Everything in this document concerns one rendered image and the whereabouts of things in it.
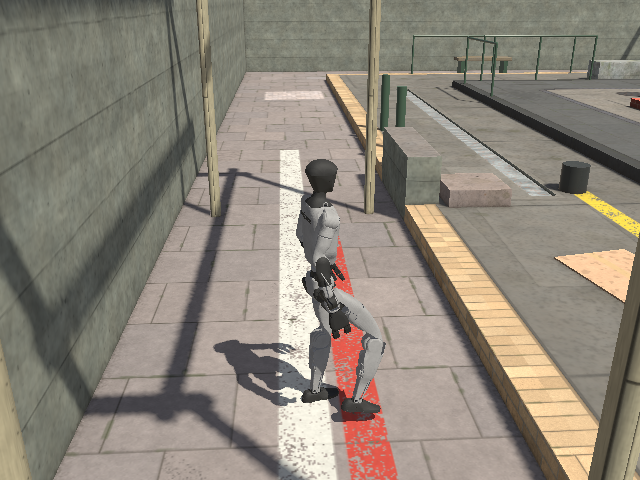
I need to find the robot right forearm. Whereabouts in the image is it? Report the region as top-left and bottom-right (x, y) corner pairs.
(315, 257), (339, 313)

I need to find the robot left thigh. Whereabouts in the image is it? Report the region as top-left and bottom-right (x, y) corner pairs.
(302, 277), (332, 348)

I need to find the right robot shin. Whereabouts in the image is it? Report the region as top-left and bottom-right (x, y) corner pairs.
(352, 337), (386, 403)

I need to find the robot right upper arm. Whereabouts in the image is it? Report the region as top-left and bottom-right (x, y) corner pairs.
(312, 208), (340, 269)

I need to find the robot left upper arm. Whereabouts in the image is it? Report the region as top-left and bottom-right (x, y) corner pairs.
(296, 195), (311, 242)

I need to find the left robot hand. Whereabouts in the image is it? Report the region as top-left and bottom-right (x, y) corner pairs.
(330, 263), (345, 287)

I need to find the right robot hand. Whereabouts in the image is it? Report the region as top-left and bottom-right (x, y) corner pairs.
(329, 309), (351, 339)

